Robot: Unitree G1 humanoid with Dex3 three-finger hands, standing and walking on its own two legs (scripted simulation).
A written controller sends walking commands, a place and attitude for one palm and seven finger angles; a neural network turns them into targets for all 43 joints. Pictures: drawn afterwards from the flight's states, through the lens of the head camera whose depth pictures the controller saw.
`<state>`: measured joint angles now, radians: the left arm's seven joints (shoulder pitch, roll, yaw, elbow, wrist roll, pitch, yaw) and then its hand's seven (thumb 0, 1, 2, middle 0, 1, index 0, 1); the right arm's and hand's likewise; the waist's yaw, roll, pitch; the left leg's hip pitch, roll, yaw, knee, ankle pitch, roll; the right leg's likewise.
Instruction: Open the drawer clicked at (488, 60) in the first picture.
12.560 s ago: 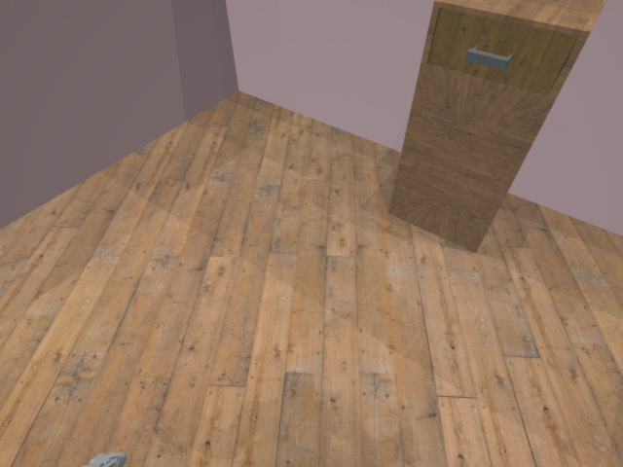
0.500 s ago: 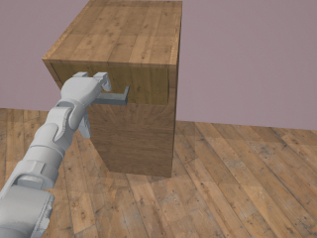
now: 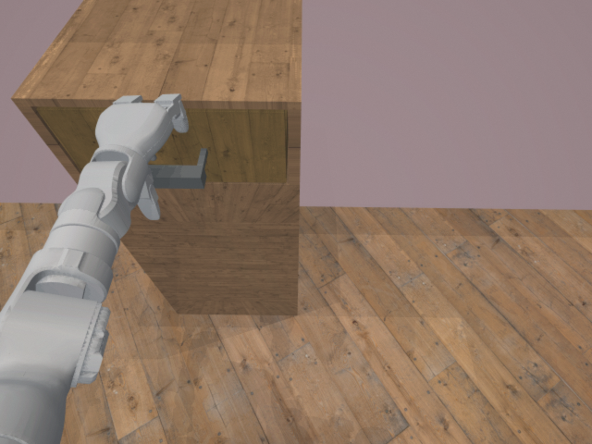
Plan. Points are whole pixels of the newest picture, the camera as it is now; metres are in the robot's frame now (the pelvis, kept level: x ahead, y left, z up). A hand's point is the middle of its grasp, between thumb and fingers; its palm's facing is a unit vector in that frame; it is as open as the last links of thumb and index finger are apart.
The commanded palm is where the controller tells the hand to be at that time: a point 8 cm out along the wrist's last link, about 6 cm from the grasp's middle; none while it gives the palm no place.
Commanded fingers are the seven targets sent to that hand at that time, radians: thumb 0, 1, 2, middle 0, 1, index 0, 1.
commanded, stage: move the hooked fingers above the handle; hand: left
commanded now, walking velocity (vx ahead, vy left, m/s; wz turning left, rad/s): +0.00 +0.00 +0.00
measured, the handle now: (170, 165) +0.53 +0.18 +0.04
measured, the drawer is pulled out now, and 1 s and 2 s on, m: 0.00 0.00 0.00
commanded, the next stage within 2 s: none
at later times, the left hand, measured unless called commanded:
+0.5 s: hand (146, 158) +0.49 +0.19 +0.10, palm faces -0.03 -0.04 -1.00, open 13.7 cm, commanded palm +0.49 +0.20 +0.15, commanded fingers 0.00 -0.50 0.30 -0.30 -1.20 -0.30 -1.20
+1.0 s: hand (146, 156) +0.49 +0.19 +0.10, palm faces -0.03 -0.04 -1.00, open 13.5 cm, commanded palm +0.49 +0.22 +0.15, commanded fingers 0.00 -0.50 0.30 -0.30 -1.20 -0.30 -1.20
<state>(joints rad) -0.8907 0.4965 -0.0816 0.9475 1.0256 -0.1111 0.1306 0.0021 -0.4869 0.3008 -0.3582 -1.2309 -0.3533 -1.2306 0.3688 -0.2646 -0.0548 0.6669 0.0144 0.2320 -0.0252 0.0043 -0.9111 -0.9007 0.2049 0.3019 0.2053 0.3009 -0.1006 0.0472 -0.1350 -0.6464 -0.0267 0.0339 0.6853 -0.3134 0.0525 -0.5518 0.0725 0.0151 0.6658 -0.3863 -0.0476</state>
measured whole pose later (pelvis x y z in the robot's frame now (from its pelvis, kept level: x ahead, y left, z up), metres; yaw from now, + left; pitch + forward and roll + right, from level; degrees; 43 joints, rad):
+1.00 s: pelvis -0.03 +0.01 -0.01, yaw +0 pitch +17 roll -2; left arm -1.04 0.54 -0.09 1.13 1.06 -0.09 0.14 0.00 -0.49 0.30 -0.34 -1.22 -0.38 -1.22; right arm 0.39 -0.26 -0.01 0.64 0.03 0.18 -0.06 0.00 -0.91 -0.90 0.21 0.30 0.21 0.30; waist -0.16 0.05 -0.13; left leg -0.74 -0.02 0.03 0.74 -0.29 0.06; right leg -0.63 0.08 0.00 0.71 -0.36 -0.04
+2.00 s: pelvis -0.01 +0.02 +0.00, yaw +0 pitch +16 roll -2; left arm -0.96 0.54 -0.10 1.02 1.03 -0.06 0.11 0.00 -0.49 0.30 -0.32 -1.20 -0.33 -1.21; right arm 0.41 -0.26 -0.05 0.66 0.02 0.19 -0.04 0.00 -0.91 -0.90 0.21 0.30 0.21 0.30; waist -0.12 0.05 -0.13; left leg -0.70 -0.03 0.03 0.73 -0.31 0.07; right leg -0.59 0.07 0.00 0.68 -0.37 -0.03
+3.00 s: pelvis +0.00 -0.01 +0.00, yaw +1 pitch +15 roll -1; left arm -0.86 0.51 -0.09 0.94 1.01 -0.13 0.10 0.00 -0.49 0.30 -0.32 -1.20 -0.32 -1.20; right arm 0.36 -0.27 -0.06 0.67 0.02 0.23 -0.04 0.00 -0.91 -0.90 0.21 0.30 0.21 0.30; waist -0.10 0.05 -0.13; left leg -0.65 -0.02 0.02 0.70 -0.32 0.04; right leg -0.55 0.08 0.00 0.67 -0.39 -0.06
